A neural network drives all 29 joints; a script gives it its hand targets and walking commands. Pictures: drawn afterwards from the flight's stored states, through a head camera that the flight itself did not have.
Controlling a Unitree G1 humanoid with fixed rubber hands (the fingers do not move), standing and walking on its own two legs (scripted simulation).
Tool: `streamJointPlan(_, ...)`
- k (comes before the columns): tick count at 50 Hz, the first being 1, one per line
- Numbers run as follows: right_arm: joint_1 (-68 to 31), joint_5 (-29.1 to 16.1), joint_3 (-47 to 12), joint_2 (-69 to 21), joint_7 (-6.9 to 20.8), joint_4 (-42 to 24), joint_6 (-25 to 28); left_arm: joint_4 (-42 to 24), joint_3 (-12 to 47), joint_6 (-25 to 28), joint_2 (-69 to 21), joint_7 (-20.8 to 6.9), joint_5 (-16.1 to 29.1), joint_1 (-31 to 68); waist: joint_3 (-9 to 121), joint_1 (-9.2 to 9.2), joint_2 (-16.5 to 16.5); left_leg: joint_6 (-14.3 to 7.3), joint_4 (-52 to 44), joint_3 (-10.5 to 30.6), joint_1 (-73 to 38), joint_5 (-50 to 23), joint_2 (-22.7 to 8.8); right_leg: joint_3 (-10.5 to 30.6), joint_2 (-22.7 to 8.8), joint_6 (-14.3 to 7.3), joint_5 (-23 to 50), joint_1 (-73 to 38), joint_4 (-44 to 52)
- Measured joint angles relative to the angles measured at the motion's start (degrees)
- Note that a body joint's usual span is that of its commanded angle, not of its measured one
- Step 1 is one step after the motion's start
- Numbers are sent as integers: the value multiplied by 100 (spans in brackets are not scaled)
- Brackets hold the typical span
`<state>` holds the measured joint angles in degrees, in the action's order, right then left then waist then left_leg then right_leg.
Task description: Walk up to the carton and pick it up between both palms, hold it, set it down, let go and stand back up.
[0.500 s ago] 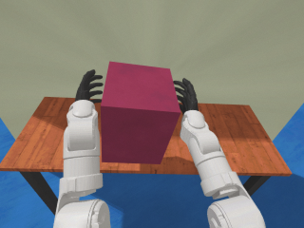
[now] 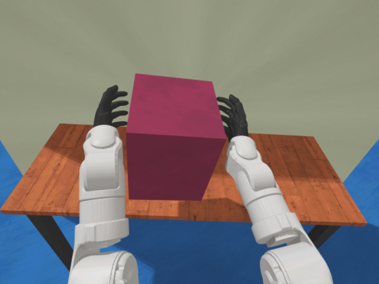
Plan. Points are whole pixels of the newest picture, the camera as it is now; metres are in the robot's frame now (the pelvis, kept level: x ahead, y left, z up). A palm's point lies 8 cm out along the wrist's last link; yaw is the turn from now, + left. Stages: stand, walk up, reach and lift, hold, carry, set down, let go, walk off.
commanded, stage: set down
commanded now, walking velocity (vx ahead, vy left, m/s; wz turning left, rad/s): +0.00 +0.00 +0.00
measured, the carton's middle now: (170, 140) +0.39 +0.02 +0.13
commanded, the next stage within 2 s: none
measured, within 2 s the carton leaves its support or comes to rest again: neither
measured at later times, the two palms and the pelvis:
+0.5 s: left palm (117, 147) +0.38 +0.13 +0.12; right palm (231, 132) +0.40 -0.12 +0.14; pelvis +0.02 -0.01 +0.00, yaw +0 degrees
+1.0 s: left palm (118, 153) +0.38 +0.13 +0.10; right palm (228, 134) +0.40 -0.12 +0.13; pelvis +0.01 -0.02 +0.00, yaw -1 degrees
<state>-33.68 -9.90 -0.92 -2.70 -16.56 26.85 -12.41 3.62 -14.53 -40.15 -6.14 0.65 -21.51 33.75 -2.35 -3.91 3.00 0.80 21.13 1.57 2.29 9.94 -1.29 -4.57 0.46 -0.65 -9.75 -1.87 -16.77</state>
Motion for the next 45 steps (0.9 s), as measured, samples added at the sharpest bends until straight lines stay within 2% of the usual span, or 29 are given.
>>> streamJointPlan(3,-139,174,196,-82,134,128,126,111,-159,189,-88,-25,-102,97,29,16,-12,-4,-23,13,-46,-2,16,-18,-17,1,-22,-31,-19)
streamJointPlan(9,-451,1007,963,-403,511,761,652,893,-612,678,-245,-257,-558,324,-9,162,33,-9,-196,-49,-252,-39,50,13,-67,3,-106,-108,-93)
streamJointPlan(12,-462,1245,1156,-475,693,958,1034,1071,-674,890,-277,-290,-586,156,-45,219,56,2,-279,-71,-306,-47,47,13,-70,-8,-117,-139,-51)
streamJointPlan(15,-428,1289,1130,-472,815,1133,1387,1096,-637,1124,-280,-211,-467,-106,-109,248,87,22,-313,-84,-315,-27,25,12,-52,-20,-125,-152,1)
streamJointPlan(21,-325,1150,922,-340,870,1418,1915,986,-415,1423,-288,90,-155,-466,-252,271,116,82,-304,-65,-195,16,-44,-31,16,-67,-99,-105,136)
streamJointPlan(28,-145,889,625,-111,831,1273,2062,848,-136,1567,-322,382,84,-619,-244,191,-74,131,-276,-54,13,36,-120,-68,92,-116,-41,29,262)
streamJointPlan(32,-112,894,572,-14,773,1227,2008,984,-214,1604,-411,363,6,-498,-161,187,-161,135,-391,-94,15,-23,-122,-48,88,-129,-47,109,234)
streamJointPlan(38,-191,1074,665,-19,733,1333,1948,1235,-507,1719,-542,259,-178,-313,34,323,-137,156,-573,-179,20,-132,-135,16,90,-152,-54,262,161)
streamJointPlan(45,-600,1594,1148,-224,866,1913,2021,1626,-891,1858,-522,117,-395,-88,-6,466,54,180,-671,-193,-3,-238,-142,-2,89,-187,-32,306,110)
